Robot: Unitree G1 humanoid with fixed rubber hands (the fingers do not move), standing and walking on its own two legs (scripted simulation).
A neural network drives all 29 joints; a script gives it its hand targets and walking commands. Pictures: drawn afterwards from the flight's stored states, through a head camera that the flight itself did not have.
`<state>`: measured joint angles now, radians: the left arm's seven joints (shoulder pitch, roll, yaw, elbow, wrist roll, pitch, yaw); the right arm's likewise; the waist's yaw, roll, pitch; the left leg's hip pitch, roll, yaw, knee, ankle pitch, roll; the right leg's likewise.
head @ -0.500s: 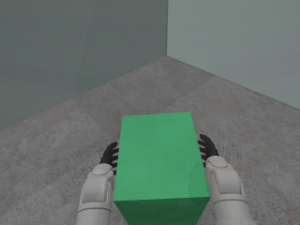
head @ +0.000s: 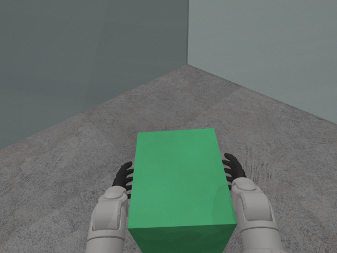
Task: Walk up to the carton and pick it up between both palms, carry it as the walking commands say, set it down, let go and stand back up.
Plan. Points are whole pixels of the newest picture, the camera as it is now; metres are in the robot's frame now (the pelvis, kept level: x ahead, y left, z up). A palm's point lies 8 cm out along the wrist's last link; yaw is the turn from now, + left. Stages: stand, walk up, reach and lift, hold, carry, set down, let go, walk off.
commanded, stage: hold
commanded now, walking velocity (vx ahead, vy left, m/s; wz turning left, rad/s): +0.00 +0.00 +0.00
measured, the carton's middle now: (179, 200) +0.29 +0.00 -0.02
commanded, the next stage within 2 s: carry in 0.62 s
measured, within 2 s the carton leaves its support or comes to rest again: neither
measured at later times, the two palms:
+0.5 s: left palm (119, 193) +0.27 +0.14 +0.04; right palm (238, 184) +0.28 -0.14 +0.05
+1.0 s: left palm (102, 222) +0.20 +0.16 +0.05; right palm (233, 206) +0.22 -0.12 +0.06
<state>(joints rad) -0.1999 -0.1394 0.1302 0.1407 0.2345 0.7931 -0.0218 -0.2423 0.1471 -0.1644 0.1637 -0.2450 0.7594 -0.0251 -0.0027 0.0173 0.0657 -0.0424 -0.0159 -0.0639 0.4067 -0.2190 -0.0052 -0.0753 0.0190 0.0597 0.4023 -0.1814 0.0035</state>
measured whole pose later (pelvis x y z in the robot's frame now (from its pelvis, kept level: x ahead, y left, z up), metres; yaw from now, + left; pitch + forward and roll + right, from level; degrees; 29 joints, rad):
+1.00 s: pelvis -0.06 +0.02 -0.03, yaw +1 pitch +1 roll +0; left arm -0.15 -0.13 0.06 -0.30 0.12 1.13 0.09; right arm -0.20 0.14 -0.08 -0.24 -0.12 1.07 -0.11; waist 0.02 -0.01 -0.02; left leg -0.48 -0.06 -0.05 0.72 -0.25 0.02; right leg -0.51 0.00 0.06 0.74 -0.29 0.01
